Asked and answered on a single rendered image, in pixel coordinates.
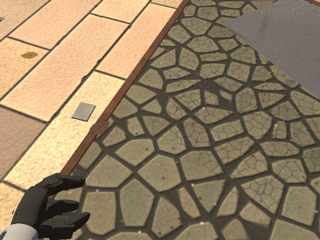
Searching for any left robot forearm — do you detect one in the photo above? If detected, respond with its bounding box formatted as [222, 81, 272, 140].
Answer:
[0, 223, 38, 240]

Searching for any left robot hand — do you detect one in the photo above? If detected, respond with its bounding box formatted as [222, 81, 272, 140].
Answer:
[11, 173, 90, 240]

